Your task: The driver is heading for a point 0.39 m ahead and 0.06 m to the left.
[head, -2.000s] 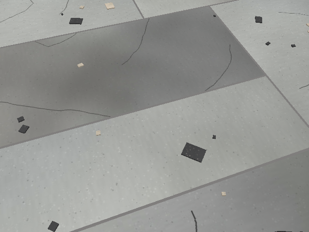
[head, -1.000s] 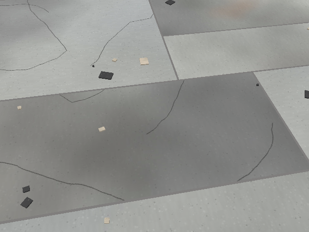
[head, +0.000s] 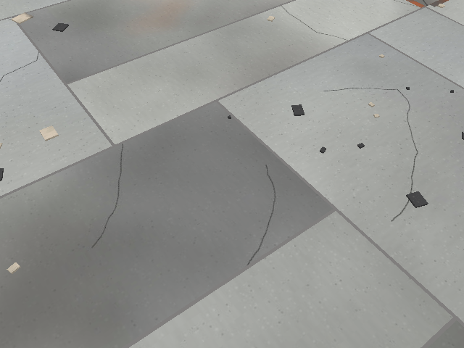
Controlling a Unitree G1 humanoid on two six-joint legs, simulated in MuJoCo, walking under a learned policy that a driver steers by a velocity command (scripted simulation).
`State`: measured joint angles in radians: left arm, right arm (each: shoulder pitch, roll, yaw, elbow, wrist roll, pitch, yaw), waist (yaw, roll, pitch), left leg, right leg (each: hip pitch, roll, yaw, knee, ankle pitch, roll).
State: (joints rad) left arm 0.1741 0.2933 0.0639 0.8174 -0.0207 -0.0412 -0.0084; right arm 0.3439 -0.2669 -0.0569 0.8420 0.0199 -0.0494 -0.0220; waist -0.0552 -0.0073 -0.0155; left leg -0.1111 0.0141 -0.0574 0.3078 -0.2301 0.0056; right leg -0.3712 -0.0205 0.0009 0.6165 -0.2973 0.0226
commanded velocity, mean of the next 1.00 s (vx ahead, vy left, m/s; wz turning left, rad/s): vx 0.29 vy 0.00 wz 0.16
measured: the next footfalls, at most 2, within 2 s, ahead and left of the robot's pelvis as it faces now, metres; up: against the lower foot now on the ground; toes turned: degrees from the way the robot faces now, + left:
right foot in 0.08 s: +0.08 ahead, -0.13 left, +0.00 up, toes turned +0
left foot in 0.54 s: +0.41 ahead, +0.11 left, +0.00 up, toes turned +12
